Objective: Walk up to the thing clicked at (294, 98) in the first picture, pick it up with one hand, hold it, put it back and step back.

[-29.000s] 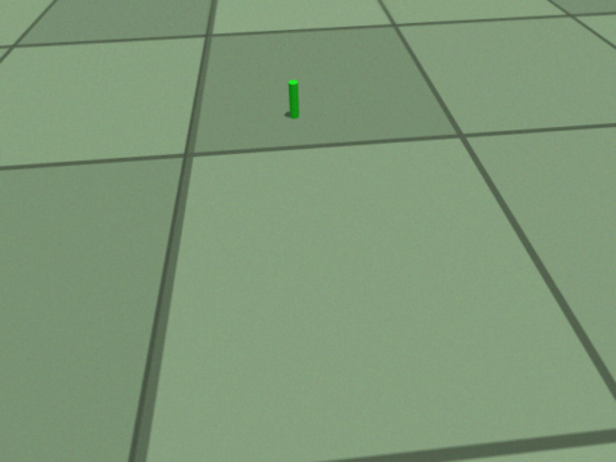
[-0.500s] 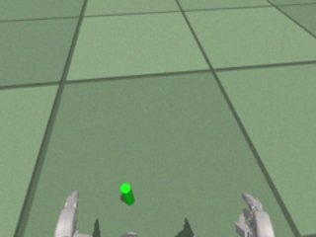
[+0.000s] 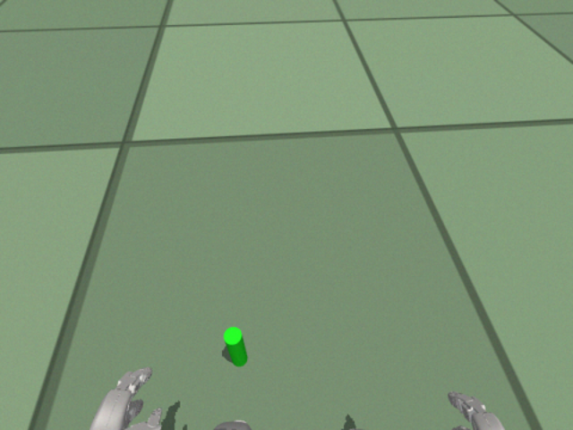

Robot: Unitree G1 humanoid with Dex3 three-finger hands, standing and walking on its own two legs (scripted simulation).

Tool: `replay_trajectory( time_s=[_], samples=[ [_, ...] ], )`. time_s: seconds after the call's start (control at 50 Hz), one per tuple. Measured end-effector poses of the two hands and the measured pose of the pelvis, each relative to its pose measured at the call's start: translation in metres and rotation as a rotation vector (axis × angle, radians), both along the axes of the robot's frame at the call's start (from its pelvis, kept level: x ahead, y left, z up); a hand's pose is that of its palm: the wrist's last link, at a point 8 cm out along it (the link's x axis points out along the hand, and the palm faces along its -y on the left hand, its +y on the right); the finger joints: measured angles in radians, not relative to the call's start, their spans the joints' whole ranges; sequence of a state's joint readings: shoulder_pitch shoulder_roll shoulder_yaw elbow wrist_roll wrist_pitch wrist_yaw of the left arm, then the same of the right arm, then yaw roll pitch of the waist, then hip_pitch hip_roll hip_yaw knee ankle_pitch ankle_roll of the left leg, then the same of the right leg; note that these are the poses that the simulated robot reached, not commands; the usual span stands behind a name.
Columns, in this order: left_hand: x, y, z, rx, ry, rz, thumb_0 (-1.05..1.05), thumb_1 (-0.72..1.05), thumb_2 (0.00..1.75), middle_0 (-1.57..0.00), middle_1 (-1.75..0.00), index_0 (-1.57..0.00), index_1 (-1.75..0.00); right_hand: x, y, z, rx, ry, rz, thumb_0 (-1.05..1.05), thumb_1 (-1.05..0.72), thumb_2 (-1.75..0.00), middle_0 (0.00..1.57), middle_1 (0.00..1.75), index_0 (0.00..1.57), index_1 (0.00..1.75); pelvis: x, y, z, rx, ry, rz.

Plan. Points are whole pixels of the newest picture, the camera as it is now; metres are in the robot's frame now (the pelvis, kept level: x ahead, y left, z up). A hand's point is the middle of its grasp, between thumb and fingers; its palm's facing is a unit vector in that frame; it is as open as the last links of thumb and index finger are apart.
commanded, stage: stand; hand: left
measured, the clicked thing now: (236, 348) +0.43 +0.18 -0.63
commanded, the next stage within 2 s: none
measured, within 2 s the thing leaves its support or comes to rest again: neither
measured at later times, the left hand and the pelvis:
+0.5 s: hand out of the picture +0.04 +0.26 -0.12, palm faces -0.01 -0.94 -0.34, open 7.4 cm; pelvis -0.01 +0.02 +0.04, yaw +0 degrees
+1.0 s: hand out of the picture +0.04 +0.25 -0.12, palm faces -0.01 -0.94 -0.34, open 7.4 cm; pelvis -0.01 +0.00 +0.04, yaw +0 degrees
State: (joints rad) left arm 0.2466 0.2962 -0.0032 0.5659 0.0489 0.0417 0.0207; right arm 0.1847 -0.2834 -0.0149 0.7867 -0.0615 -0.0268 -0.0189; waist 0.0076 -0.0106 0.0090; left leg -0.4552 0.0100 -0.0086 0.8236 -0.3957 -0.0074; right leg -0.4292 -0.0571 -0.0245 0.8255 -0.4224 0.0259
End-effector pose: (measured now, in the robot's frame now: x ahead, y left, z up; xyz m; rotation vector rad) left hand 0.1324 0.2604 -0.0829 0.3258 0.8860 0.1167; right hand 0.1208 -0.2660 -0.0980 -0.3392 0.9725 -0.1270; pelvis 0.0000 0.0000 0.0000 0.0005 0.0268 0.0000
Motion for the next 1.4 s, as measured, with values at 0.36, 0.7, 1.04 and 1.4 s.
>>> replay_trajectory(
  time_s=[0.36, 0.7, 1.04, 1.4],
  samples=[
    [-0.082, 0.042, -0.006, 0.018, 0.301, 0.135, 0.01, 0.9, 0.9, -0.2, -0.3, -0.2, -0.3, -0.062, -0.001, 0.01, 0.005, 0.225, -0.101, 0.01, -0.91, -0.9, 0.21, 0.3, 0.2, 0.3, -0.002, 0.015, 0.033, -0.005, -0.085, 0.004],
    [-0.111, 0.042, 0.003, 0.031, 0.375, 0.167, 0.0, 0.9, 0.9, -0.2, -0.3, -0.2, -0.3, -0.071, -0.006, 0.009, 0.032, 0.253, -0.11, 0.01, -0.91, -0.9, 0.21, 0.3, 0.2, 0.3, -0.012, 0.01, 0.041, 0.002, -0.096, 0.01],
    [-0.094, 0.028, 0.003, 0.02, 0.367, 0.156, 0.0, 0.9, 0.9, -0.2, -0.3, -0.2, -0.3, -0.075, -0.024, 0.011, 0.017, 0.283, -0.128, 0.01, -0.91, -0.9, 0.21, 0.3, 0.2, 0.3, -0.008, 0.0, 0.043, 0.001, -0.092, 0.004],
    [-0.063, 0.024, 0.007, 0.017, 0.331, 0.135, 0.0, 0.9, 0.9, -0.2, -0.3, -0.2, -0.3, -0.062, -0.03, 0.015, 0.012, 0.272, -0.13, 0.01, -0.91, -0.9, 0.21, 0.3, 0.2, 0.3, 0.002, -0.004, 0.044, 0.0, -0.081, -0.002]
  ],
)
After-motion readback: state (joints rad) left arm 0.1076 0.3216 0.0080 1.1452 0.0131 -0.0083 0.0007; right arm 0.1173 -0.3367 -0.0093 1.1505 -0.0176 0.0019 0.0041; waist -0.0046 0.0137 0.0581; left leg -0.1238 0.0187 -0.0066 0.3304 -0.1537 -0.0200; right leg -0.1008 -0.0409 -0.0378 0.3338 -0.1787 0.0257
